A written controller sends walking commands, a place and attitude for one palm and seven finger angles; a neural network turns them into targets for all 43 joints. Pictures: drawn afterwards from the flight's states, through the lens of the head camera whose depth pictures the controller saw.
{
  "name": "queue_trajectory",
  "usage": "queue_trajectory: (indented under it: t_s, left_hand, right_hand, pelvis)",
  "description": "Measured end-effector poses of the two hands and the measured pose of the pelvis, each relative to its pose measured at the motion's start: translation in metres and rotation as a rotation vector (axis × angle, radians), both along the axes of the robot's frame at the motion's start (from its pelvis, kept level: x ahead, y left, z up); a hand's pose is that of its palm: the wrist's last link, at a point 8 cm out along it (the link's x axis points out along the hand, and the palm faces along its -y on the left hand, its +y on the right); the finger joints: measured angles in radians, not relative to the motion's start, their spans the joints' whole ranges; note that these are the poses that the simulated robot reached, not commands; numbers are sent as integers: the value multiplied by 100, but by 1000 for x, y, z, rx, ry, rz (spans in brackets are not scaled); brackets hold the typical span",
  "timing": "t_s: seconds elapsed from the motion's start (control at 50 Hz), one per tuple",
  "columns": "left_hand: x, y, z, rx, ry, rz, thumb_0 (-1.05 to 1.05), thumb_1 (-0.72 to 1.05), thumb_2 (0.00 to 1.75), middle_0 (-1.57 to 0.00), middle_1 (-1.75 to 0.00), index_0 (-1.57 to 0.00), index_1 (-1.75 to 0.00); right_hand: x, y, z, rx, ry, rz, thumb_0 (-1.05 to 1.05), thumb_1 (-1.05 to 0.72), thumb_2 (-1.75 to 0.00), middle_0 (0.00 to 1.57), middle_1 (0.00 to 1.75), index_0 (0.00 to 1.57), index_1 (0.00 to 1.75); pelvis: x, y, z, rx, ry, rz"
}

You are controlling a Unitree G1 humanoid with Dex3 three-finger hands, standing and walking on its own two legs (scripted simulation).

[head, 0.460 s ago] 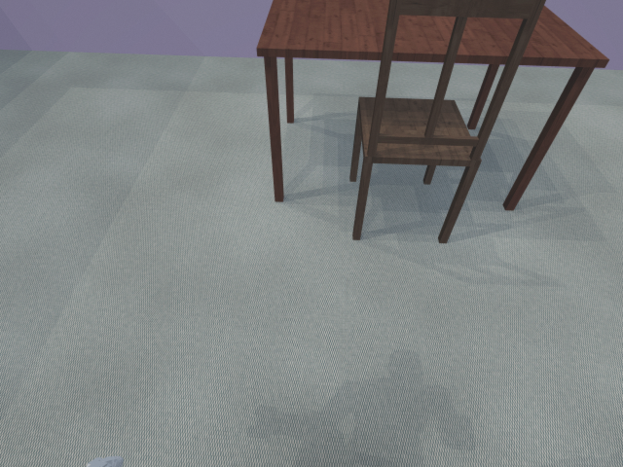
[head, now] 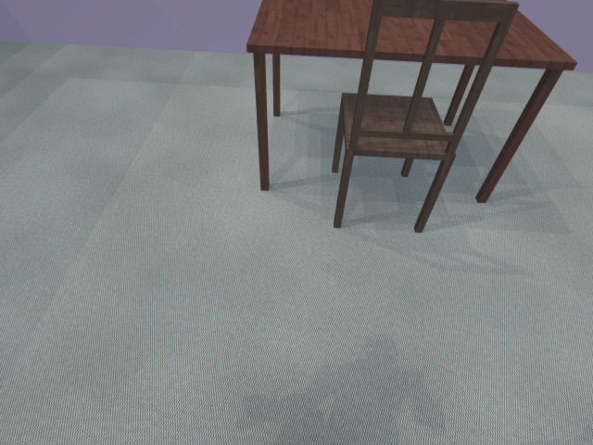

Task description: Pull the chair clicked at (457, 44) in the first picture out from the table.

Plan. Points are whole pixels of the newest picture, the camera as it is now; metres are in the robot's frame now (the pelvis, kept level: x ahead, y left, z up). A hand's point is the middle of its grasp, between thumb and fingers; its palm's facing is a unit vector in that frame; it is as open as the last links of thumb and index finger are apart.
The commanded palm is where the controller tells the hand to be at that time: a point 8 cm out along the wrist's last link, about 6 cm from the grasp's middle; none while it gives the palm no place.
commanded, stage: stand and wait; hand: left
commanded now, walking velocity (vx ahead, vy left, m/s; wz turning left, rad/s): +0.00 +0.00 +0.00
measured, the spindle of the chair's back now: (421, 81) +1.19 -0.33 -0.05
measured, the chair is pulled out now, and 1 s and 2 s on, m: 0.00 0.00 0.00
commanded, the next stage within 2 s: look at it before walking up in 0.44 s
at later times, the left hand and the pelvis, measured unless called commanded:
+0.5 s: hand out of the picture +0.07 +0.25 -0.15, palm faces -0.02 -0.95 -0.33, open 7.4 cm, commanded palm none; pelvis -0.01 +0.00 +0.00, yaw +0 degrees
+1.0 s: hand out of the picture +0.07 +0.24 -0.15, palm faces -0.02 -0.94 -0.33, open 7.4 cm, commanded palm none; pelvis +0.00 +0.00 +0.00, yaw +0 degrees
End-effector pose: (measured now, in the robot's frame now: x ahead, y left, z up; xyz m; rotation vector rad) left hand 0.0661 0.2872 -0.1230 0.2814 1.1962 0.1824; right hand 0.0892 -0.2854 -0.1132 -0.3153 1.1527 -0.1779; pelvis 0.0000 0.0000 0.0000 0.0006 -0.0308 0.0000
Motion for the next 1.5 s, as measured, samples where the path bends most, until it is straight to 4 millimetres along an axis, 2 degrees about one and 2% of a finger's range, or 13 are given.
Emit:
queue_trajectory:
  t_s: [0.16, 0.3, 0.6, 1.28, 1.38, 1.5]
  left_hand:
    - [-13, 7, 0, 11, 40, 9, 1, 91, 89, -20, -30, -20, -30]
    - [-12, 10, 2, 16, 35, 5, 1, 91, 89, -20, -30, -20, -30]
    - [-1, 7, 5, 16, 10, -9, 1, 91, 89, -20, -30, -20, -30]
    - [7, -2, 7, 24, 24, -7, 1, 91, 89, -20, -30, -20, -30]
    - [6, -14, -4, 3, 60, -34, 1, 91, 89, -20, -30, -20, -30]
    - [6, -36, -20, -48, 90, -92, 1, 91, 89, -20, -30, -20, -30]
  right_hand:
    - [-23, -4, -2, -9, 60, -25, 0, -91, -89, 20, 30, 20, 30]
    - [-30, -3, -3, -6, 69, -32, 0, -91, -89, 20, 30, 20, 30]
    - [-19, 1, -2, 8, 43, -22, 0, -91, -89, 20, 30, 20, 30]
    - [-7, -9, -3, 4, 38, -33, 0, -91, -89, 20, 30, 20, 30]
    - [-17, -1, -10, 24, 16, -89, 0, -91, -89, 20, 30, 20, 30]
    - [-50, 13, -25, 66, 29, -171, 0, -91, -89, 20, 30, 20, 30]
  pelvis:
    - [-3, 1, 1, -1, -2, -1]
    - [-5, 3, 2, -1, -5, -3]
    - [-5, 3, 3, 2, 0, -5]
    - [5, -6, 4, 2, 4, -25]
    - [1, -6, -2, 3, 13, -77]
    - [-8, -6, -12, 19, 23, -138]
